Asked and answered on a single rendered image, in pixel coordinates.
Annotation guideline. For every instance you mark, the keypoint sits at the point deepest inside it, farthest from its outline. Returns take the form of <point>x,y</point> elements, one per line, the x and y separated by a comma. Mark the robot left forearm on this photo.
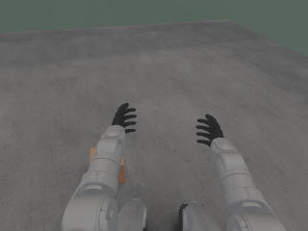
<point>105,164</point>

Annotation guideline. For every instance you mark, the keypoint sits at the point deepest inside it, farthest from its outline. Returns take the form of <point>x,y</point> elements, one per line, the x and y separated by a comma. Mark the left robot hand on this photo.
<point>120,117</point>

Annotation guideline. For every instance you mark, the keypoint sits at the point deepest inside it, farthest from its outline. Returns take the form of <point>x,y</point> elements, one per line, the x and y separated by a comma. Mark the right robot upper arm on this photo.
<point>245,221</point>

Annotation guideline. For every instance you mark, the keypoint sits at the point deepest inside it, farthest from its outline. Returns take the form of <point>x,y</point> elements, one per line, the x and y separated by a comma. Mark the robot right forearm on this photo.
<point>240,193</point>

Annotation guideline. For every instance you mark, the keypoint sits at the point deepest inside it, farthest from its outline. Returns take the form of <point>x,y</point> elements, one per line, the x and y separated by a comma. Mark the carton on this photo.
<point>121,173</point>

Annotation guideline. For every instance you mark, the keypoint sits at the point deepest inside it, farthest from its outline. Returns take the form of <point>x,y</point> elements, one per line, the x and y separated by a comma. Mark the robot right foot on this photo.
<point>180,218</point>

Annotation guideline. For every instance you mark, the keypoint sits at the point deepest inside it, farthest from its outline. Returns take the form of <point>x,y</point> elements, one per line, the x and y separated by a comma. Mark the right robot hand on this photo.
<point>213,129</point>

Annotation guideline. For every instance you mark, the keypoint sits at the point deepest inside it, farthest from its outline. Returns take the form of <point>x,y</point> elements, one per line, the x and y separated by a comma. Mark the left robot upper arm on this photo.
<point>91,212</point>

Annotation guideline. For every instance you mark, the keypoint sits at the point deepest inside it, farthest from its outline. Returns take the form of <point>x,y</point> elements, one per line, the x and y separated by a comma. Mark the right robot thigh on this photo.
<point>197,218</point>

